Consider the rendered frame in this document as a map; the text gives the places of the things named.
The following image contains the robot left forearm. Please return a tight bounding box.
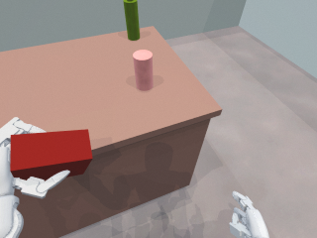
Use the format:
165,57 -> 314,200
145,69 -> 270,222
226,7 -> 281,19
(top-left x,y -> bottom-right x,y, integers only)
0,194 -> 24,238

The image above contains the robot right hand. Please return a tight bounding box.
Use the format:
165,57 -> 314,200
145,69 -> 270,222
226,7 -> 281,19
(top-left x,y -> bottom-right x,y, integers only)
229,191 -> 269,238

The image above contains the sponge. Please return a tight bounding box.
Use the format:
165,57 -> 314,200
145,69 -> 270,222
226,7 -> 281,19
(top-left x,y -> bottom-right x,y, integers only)
10,129 -> 93,181

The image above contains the table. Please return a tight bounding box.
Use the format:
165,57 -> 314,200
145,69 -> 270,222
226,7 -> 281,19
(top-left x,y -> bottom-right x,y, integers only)
0,26 -> 223,238

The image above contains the robot left hand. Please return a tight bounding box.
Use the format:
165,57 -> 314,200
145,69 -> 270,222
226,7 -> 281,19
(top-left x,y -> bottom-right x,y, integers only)
0,117 -> 70,199

